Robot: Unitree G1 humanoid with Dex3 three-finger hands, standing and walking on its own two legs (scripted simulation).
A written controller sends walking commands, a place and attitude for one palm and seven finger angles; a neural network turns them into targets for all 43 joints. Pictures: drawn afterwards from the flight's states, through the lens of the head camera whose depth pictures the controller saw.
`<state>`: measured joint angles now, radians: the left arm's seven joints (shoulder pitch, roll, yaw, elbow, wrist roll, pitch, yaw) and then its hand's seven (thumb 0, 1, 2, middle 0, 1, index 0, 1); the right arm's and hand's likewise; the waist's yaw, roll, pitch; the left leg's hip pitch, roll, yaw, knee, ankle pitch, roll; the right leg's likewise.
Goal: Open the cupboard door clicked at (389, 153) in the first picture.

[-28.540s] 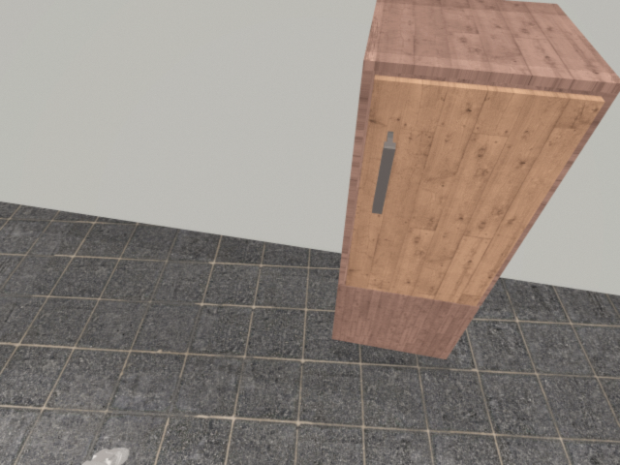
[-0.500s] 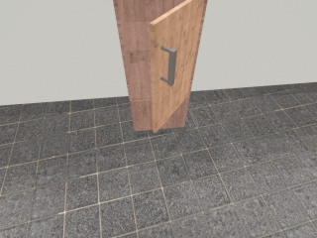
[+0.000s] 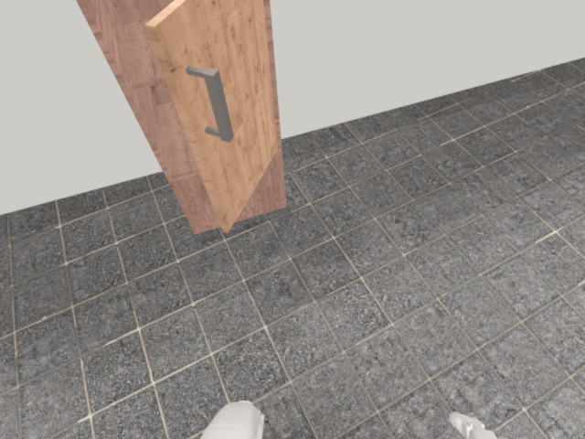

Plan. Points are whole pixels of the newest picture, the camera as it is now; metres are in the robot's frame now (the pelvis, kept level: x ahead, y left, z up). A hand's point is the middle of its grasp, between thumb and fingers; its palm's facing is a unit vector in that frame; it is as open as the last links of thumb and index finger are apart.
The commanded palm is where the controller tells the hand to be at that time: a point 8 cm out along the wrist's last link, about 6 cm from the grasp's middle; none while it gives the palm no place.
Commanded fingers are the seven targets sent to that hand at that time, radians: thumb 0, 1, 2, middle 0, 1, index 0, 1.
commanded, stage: walk to a spot facing it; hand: left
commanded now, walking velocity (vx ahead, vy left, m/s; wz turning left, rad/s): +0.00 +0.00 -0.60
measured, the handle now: (211, 105) +0.66 +0.22 +0.02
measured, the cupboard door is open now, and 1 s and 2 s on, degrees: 48 48 48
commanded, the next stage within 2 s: none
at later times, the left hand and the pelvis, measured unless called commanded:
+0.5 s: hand (142, 413) +0.15 +0.27 -0.17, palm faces -0.24 -0.95 -0.21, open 7.4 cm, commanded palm none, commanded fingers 0.00 0.90 0.90 -0.20 -0.30 -0.20 -0.30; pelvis +0.01 +0.07 +0.00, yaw -18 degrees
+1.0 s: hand (235, 384) +0.20 +0.12 -0.16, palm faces -0.58 -0.78 -0.22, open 7.4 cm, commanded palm none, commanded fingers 0.00 0.90 0.90 -0.20 -0.30 -0.20 -0.30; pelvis +0.05 +0.00 +0.00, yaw -37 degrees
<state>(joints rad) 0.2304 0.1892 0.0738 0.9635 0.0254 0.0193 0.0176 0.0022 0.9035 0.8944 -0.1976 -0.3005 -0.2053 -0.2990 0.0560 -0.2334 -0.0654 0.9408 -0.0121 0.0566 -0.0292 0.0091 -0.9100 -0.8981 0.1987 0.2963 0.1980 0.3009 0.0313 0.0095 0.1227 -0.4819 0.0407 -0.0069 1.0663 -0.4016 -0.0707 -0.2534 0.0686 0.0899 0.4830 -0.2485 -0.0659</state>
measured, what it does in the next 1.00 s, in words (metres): steps on the spot, turning right: left foot, then right foot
